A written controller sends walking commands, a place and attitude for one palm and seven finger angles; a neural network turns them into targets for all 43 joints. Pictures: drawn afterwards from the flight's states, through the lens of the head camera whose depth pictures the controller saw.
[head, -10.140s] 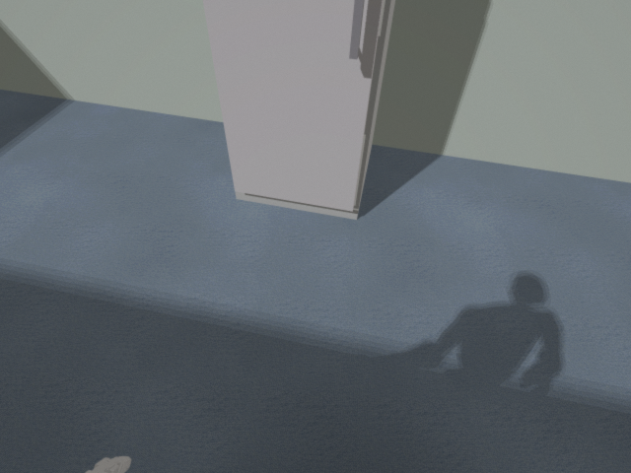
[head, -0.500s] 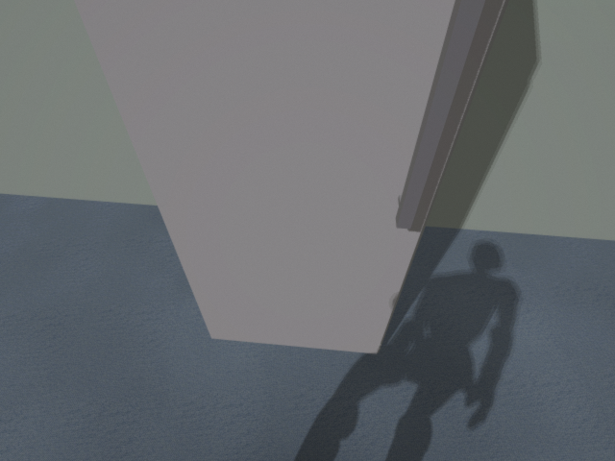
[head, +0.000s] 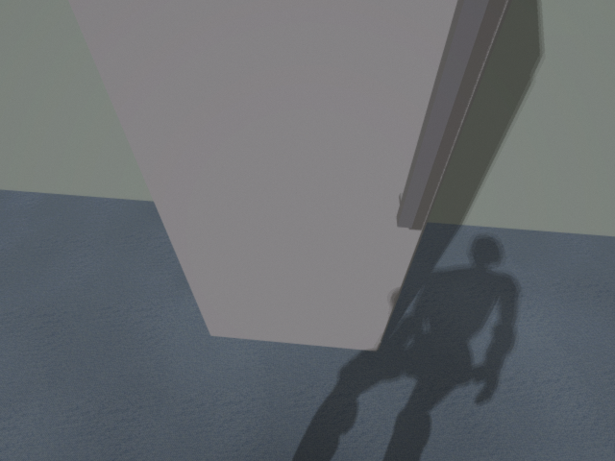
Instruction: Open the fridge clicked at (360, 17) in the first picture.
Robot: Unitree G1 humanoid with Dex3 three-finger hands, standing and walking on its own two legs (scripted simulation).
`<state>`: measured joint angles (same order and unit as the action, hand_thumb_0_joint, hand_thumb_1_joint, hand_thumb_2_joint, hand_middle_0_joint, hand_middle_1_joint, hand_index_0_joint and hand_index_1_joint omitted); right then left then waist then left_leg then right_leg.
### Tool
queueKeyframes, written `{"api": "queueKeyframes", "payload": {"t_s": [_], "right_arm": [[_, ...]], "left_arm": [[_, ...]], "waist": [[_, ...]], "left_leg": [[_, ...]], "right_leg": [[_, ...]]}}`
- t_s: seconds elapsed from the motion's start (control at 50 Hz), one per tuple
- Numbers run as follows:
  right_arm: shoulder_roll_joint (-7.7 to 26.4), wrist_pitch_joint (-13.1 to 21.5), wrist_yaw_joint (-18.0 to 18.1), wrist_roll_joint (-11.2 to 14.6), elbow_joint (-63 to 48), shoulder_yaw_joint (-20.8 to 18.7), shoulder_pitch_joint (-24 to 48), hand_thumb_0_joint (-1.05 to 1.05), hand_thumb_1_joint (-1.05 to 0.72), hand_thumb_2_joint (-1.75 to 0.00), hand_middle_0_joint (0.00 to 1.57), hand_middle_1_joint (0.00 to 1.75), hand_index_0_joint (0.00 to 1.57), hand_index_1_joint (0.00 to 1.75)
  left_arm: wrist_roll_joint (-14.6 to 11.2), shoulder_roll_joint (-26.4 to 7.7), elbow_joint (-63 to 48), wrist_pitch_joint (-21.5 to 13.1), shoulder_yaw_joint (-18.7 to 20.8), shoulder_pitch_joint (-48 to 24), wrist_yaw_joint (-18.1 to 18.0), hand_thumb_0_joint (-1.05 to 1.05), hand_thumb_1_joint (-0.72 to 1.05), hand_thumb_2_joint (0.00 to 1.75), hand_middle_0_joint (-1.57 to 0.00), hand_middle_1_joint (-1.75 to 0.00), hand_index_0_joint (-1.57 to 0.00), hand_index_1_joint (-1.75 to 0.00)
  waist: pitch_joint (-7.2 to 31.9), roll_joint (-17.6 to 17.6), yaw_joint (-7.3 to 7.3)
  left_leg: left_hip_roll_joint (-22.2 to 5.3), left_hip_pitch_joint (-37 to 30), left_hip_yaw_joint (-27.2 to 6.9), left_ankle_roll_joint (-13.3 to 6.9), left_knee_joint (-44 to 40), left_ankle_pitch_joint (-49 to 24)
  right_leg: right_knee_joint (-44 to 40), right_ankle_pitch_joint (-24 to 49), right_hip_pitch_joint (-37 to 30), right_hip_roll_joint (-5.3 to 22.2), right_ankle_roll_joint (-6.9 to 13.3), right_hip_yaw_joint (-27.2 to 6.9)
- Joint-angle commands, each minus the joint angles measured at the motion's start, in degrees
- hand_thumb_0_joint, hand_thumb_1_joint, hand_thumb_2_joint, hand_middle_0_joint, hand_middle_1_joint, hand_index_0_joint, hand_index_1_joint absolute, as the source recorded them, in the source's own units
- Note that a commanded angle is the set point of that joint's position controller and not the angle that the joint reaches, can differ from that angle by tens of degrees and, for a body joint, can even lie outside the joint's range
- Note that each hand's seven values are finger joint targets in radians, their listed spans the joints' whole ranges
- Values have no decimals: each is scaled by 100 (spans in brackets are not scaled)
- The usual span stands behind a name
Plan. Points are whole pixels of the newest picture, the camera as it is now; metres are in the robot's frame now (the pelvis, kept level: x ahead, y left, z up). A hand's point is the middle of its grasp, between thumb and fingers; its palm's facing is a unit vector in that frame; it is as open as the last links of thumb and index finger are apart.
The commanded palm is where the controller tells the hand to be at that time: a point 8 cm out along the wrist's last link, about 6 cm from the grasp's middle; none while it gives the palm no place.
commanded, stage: raise the hand to about handle height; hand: right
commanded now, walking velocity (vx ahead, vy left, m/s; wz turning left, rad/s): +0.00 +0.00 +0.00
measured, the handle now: (440, 86) +0.52 -0.14 +0.24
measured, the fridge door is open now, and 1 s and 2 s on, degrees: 0 0 0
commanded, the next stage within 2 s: none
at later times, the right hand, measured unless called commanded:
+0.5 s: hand out of the picture +0.14 -0.20 +0.00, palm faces +0.21 +0.98 -0.05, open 9.4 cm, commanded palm +0.14 -0.24 +0.01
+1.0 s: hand (536, 374) +0.21 -0.23 +0.07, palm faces +0.10 +0.99 -0.07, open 12.4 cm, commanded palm +0.18 -0.28 +0.09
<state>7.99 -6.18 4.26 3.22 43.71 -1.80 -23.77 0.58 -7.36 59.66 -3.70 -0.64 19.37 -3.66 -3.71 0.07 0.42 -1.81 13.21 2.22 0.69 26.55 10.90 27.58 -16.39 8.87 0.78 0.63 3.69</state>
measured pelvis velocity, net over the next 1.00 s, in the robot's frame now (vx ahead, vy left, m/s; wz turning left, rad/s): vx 0.01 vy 0.01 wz -0.05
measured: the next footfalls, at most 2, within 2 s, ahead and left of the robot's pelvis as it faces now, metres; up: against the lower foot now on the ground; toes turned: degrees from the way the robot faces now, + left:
none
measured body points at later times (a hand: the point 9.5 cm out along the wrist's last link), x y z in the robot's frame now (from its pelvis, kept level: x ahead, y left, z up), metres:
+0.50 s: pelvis -0.01 +0.02 -0.07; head +0.02 +0.01 +0.38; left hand +0.25 +0.22 -0.10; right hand +0.13 -0.25 +0.00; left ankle +0.04 +0.13 -0.74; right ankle -0.01 -0.11 -0.74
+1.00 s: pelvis +0.01 +0.01 -0.03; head +0.01 +0.01 +0.42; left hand +0.18 +0.26 -0.09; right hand +0.20 -0.28 +0.08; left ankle +0.04 +0.13 -0.74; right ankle -0.01 -0.11 -0.74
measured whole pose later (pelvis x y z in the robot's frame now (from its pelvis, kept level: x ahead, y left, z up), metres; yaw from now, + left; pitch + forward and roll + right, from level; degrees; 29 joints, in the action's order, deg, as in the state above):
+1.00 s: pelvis +0.01 +0.01 -0.03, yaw -3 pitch +3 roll +1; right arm 17.7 10.2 -18.8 19.9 -3.4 -17.6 -18.0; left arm -2.7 -17.0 35.0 -17.1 -0.4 16.5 -4.9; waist 3.2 -1.9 1.1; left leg -2.1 25.7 5.4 0.0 42.3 19.5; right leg 45.0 -24.7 23.4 1.4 0.1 -0.1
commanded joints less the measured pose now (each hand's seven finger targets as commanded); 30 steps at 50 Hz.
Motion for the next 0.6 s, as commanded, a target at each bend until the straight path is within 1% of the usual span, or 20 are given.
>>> {"api": "queueKeyframes", "payload": {"t_s": [0.0, 0.02, 0.04, 0.06, 0.08, 0.12, 0.14, 0.18, 0.2, 0.24, 0.3, 0.32, 0.34, 0.36, 0.4, 0.44, 0.5, 0.54, 0.56, 0.58], "right_arm": [[-313, 848, 362, 585, -5033, 816, 546, 0, -81, -86, 21, 36, 21, 36], [-64, 1095, 310, 619, -5606, 747, 806, 0, -78, -85, 21, 37, 21, 37], [-189, 1205, 255, 572, -4970, 722, 397, 0, -76, -84, 21, 39, 21, 39], [-119, 1537, 147, 594, -4771, 565, 503, 0, -74, -83, 21, 40, 21, 40], [-94, 1930, -50, 658, -4527, 304, 87, 0, -71, -82, 21, 42, 21, 42], [-153, 2809, -661, 917, -3877, -81, -1137, 0, -67, -80, 22, 45, 22, 45], [99, 3236, -1070, 1017, -3628, -478, -1710, 0, -64, -79, 22, 47, 22, 47], [419, 4074, -1724, 1061, -3947, -805, -1733, 0, -60, -77, 22, 50, 22, 50], [619, 4098, -1832, 984, -3939, -1054, -2004, 0, -57, -76, 22, 51, 22, 51], [873, 3727, -1888, 1038, -4645, -1215, -1833, 0, -53, -74, 23, 54, 23, 54], [881, 3298, -1671, 1214, -6081, -1174, -971, 0, -46, -71, 23, 58, 23, 58], [1010, 3331, -1549, 1211, -6610, -1252, -544, 0, -43, -70, 23, 60, 23, 60], [1098, 3405, -1482, 1229, -7018, -1196, -52, 0, -41, -69, 24, 62, 24, 62], [1073, 3497, -1465, 1210, -7271, -1141, 152, 0, -39, -68, 24, 63, 24, 63], [926, 3660, -1614, 1229, -7275, -801, 407, 0, -34, -66, 24, 66, 24, 66], [902, 3604, -1914, 1284, -7011, -550, 866, 0, -29, -64, 24, 69, 24, 69], [1329, 3057, -2285, 1334, -6375, -967, 684, 0, -22, -61, 25, 74, 25, 74], [1602, 2526, -2414, 1461, -5883, -1455, 360, 0, -18, -59, 25, 76, 25, 76], [1560, 2334, -2446, 1543, -5906, -1549, 255, 0, -15, -58, 25, 78, 25, 78], [1713, 2170, -2416, 1621, -5879, -1860, 184, 0, -13, -57, 25, 80, 25, 80]], "left_arm": [[-404, -1175, -1819, -1667, 68, -575, -89, 0, 90, 90, -20, -30, -20, -30], [-385, -1339, -2080, -1820, 148, -762, -128, 0, 90, 90, -20, -30, -20, -30], [-327, -1310, -2171, -1876, 181, -797, -109, 0, 90, 90, -20, -30, -20, -30], [-250, -1417, -2283, -1915, 244, -693, -16, 0, 90, 90, -20, -30, -20, -30], [-166, -1430, -2475, -1917, 367, -757, 65, 0, 90, 90, -20, -30, -20, -30], [-76, -1391, -2807, -1862, 474, -955, 263, 0, 90, 90, -20, -30, -20, -30], [-82, -1415, -2977, -1757, 557, -951, 439, 0, 90, 90, -20, -30, -20, -30], [-21, -1438, -3361, -1559, 634, -1248, 645, 0, 90, 90, -20, -30, -20, -30], [-55, -1415, -3545, -1456, 666, -1300, 674, 0, 90, 90, -20, -30, -20, -30], [-89, -1413, -3901, -1182, 656, -1386, 666, 0, 90, 90, -20, -30, -20, -30], [-140, -1314, -4299, -962, 562, -1295, 475, 0, 90, 90, -20, -30, -20, -30], [-137, -1296, -4290, -949, 542, -1139, 420, 0, 90, 90, -20, -30, -20, -30], [-98, -1322, -4258, -943, 491, -1017, 356, 0, 90, 90, -20, -30, -20, -30], [-109, -1326, -4225, -971, 485, -974, 309, 0, 90, 90, -20, -30, -20, -30], [-146, -1326, -4039, -1078, 387, -857, 236, 0, 90, 90, -20, -30, -20, -30], [-169, -1400, -3872, -1194, 287, -831, 142, 0, 90, 90, -20, -30, -20, -30], [-271, -1447, -3756, -1292, 268, -878, 17, 0, 90, 90, -20, -30, -20, -30], [-321, -1411, -3734, -1296, 240, -1009, -27, 0, 90, 90, -20, -30, -20, -30], [-330, -1351, -3779, -1288, 206, -1070, -29, 0, 90, 90, -20, -30, -20, -30], [-333, -1319, -3769, -1277, 227, -1137, -47, 0, 90, 90, -20, -30, -20, -30]], "waist": [[1001, -134, -179], [805, 61, -224], [-14, 593, -383], [-98, 1147, -431], [-6, 1312, -227], [263, 1427, 159], [508, 866, 399], [781, 528, 415], [1072, 381, 563], [1396, 7, 655], [1731, -391, 381], [1871, -546, 233], [1808, -310, 21], [1863, -454, -68], [1735, -570, -284], [1547, -380, -497], [1686, -164, -355], [1761, -215, -94], [1871, -179, 5], [1988, 17, 99]], "left_leg": [[79, 85, 280, -185, 205, 213], [55, 301, 214, -150, 142, 601], [77, 752, 271, -137, 85, 1010], [58, 1137, 278, -103, 163, 1417], [67, 1403, 304, -110, 389, 1704], [81, 1689, 351, -163, 957, 1942], [97, 1530, 286, -284, 1257, 1569], [61, 1692, 229, -355, 1937, 886], [47, 1642, 188, -364, 2186, 592], [59, 1550, 87, -361, 2357, 390], [100, 1650, 7, -289, 2315, 386], [123, 1706, -4, -275, 2321, 248], [189, 1902, -13, -249, 2338, 310], [185, 1981, -52, -240, 2286, 362], [200, 2166, -67, -227, 2193, 450], [234, 2305, -101, -209, 2062, 747], [156, 1929, -212, -162, 1696, 1228], [101, 1444, -295, -182, 1500, 1211], [47, 1225, -281, -162, 1445, 1063], [22, 1000, -294, -137, 1391, 881]], "right_leg": [[-548, 505, 444, 165, -99, -398], [-440, -126, 690, 127, -62, -451], [-296, -582, 1202, 46, -23, -545], [22, -767, 1503, -59, -20, -609], [301, -870, 1800, -85, -60, -556], [868, -817, 2449, -137, -177, -403], [1111, -472, 2519, -181, -251, -303], [1715, -168, 2919, -221, -256, -217], [1853, -30, 3095, -244, -190, -158], [1910, 61, 3162, -268, -120, -110], [2051, 31, 2956, -221, -32, -168], [2135, 154, 2818, -179, -8, -250], [2235, 97, 2820, -125, 26, -360], [2329, 79, 2718, -105, 36, -398], [2469, -11, 2643, -85, 56, -465], [2539, -268, 2686, -51, 91, -531], [2345, -525, 2766, -68, 74, -547], [2174, -371, 2753, -105, 44, -513], [2062, -227, 2696, -114, 38, -490], [1988, -56, 2637, -102, 29, -481]]}}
